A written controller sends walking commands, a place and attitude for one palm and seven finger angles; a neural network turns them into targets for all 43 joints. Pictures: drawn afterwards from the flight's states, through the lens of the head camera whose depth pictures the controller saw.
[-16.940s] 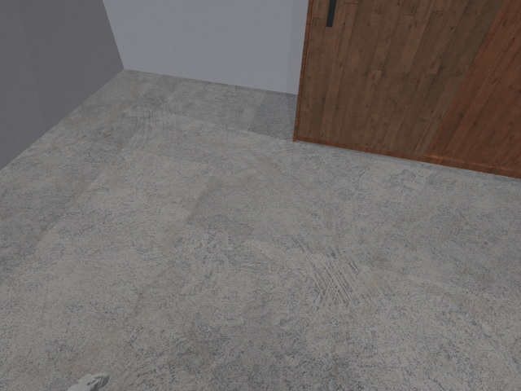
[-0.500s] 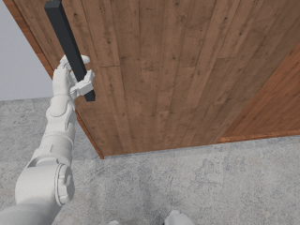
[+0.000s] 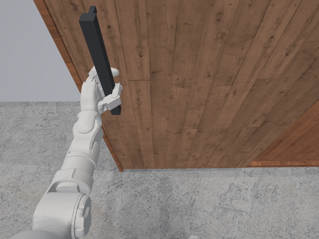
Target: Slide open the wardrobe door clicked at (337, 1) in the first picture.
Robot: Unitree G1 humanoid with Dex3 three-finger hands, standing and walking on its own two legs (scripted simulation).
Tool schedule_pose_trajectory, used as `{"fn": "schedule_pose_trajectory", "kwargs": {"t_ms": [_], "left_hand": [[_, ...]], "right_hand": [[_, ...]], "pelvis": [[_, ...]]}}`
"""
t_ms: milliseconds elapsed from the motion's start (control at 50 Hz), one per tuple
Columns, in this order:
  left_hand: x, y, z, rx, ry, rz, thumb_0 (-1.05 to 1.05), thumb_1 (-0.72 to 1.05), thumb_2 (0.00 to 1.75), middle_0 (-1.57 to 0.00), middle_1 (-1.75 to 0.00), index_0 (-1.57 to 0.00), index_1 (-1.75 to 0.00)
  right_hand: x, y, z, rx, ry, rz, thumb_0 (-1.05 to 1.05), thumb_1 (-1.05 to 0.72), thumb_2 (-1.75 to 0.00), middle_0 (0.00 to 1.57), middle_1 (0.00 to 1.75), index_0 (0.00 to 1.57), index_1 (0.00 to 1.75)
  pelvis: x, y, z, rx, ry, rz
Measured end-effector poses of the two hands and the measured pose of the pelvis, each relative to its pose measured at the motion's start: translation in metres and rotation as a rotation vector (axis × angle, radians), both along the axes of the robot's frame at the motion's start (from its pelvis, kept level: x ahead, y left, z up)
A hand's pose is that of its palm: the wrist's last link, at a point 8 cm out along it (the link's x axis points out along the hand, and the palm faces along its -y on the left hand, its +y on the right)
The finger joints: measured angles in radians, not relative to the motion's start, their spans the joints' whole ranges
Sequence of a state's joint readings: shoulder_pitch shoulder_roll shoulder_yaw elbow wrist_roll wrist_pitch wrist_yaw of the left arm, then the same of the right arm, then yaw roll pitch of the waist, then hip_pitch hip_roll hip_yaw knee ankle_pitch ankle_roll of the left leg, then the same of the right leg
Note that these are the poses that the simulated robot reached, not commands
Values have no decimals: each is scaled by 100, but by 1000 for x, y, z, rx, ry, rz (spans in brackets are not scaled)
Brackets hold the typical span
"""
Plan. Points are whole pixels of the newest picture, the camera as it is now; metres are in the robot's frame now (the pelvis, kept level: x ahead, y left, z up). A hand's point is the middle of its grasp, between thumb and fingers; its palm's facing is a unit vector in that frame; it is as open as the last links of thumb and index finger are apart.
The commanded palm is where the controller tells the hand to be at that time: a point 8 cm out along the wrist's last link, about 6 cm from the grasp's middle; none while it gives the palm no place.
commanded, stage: tug the door sideways, standing still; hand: left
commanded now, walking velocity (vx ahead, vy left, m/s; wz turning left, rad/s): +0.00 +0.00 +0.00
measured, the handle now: (106, 70) +0.50 +0.14 +0.13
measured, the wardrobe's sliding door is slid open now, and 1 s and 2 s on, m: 0.00 0.04 0.20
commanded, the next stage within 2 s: step sideways, sliding the door along in 0.66 s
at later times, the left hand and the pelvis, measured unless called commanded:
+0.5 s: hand (122, 96) +0.45 +0.10 +0.09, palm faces +0.06 -1.00 -0.03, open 6.3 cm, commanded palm +0.42 +0.09 +0.09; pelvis -0.02 +0.00 -0.01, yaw +2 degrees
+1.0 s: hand (131, 95) +0.45 +0.08 +0.09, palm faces +0.01 -0.99 -0.11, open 6.4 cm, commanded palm +0.43 +0.11 +0.09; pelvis -0.01 -0.01 +0.01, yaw -1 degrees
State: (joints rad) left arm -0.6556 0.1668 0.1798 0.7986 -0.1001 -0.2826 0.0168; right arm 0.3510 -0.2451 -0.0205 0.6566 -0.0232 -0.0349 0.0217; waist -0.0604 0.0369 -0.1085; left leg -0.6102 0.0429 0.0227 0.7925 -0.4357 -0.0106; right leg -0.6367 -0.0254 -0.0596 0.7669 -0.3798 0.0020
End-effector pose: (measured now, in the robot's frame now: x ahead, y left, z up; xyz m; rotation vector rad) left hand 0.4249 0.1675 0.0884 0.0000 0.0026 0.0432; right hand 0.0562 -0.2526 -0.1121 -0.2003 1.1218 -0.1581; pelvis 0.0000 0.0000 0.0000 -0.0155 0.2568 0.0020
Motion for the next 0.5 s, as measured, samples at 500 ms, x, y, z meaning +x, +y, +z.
{"fn": "schedule_pose_trajectory", "kwargs": {"t_ms": [500], "left_hand": [[-3,-18,1,33,7,21,1,73,78,-27,-140,-22,-140]], "right_hand": [[-47,0,-11,23,84,35,0,-91,-90,20,30,20,30]], "pelvis": [[-19,-3,-6,0,-2,33]]}}
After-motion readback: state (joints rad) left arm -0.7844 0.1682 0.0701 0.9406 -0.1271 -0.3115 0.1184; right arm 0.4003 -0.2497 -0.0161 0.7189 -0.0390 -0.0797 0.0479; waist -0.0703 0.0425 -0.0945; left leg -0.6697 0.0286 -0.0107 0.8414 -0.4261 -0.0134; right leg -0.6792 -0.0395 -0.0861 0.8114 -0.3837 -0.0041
